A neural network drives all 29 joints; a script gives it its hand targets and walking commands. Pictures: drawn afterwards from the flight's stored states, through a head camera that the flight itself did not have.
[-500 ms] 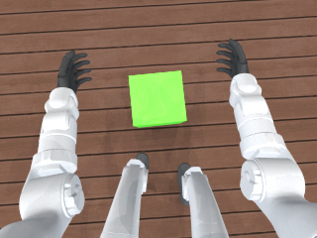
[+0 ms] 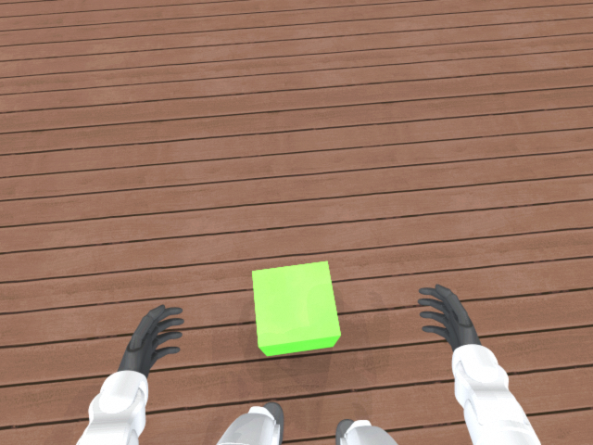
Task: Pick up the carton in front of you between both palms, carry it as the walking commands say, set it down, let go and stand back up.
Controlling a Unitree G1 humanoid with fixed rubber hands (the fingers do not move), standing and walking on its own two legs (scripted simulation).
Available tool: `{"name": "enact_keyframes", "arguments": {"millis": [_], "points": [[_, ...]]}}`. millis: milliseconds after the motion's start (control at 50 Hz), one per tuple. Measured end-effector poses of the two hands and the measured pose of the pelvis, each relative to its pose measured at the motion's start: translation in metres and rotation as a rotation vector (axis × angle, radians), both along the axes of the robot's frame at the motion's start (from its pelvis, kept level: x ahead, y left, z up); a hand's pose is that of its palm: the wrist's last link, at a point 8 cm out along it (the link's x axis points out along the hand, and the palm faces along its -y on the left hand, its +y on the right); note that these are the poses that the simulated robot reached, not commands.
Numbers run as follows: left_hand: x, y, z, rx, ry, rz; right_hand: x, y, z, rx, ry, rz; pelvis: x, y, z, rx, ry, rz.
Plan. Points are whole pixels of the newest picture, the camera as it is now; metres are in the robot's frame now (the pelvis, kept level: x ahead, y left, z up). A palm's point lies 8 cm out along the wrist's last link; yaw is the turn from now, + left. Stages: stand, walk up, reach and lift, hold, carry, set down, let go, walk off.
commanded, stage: let go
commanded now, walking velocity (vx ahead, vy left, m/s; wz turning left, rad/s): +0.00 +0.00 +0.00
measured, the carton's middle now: (295, 311) +0.39 +0.04 -0.63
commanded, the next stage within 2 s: stand in 0.66 s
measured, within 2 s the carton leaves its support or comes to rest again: neither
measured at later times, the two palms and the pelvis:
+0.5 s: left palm (145, 395) +0.17 +0.21 -0.05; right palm (526, 403) +0.17 -0.26 -0.05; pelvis +0.01 -0.03 +0.02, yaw +1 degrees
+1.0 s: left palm (102, 438) +0.12 +0.27 -0.09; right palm (511, 427) +0.14 -0.26 -0.10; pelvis +0.05 -0.01 +0.00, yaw +4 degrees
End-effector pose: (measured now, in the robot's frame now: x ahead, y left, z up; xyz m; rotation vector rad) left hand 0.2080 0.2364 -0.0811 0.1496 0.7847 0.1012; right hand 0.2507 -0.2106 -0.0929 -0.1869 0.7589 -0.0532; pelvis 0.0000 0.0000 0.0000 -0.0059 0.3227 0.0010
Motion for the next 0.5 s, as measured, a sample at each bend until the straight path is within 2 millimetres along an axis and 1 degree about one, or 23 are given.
{"name": "enact_keyframes", "arguments": {"millis": [100, 180, 240, 320, 400, 500], "points": [[-0.029, -0.009, 0.021, 0.003, 0.006, 0.002, -0.032, -0.017, 0.019, -0.003, 0.007, 0.0, 0.008, -0.008, 0.012, 0.009, -0.121, 0.004], [-0.042, -0.016, 0.029, 0.002, 0.009, -0.002, -0.053, -0.031, 0.033, -0.007, 0.012, 0.001, 0.012, -0.016, 0.018, 0.016, -0.209, 0.011], [-0.044, -0.022, 0.031, -0.001, 0.008, -0.011, -0.065, -0.039, 0.04, -0.008, 0.018, -0.001, 0.013, -0.021, 0.02, 0.02, -0.265, 0.014], [-0.041, -0.028, 0.032, -0.003, 0.004, -0.025, -0.074, -0.047, 0.046, -0.007, 0.025, -0.008, 0.012, -0.026, 0.02, 0.022, -0.325, 0.015], [-0.036, -0.032, 0.033, 0.0, 0.004, -0.034, -0.078, -0.049, 0.048, -0.002, 0.03, -0.012, 0.011, -0.028, 0.019, 0.022, -0.364, 0.012], [-0.037, -0.03, 0.033, 0.006, 0.016, -0.036, -0.077, -0.045, 0.048, 0.003, 0.034, -0.011, 0.011, -0.027, 0.019, 0.02, -0.392, 0.009]]}}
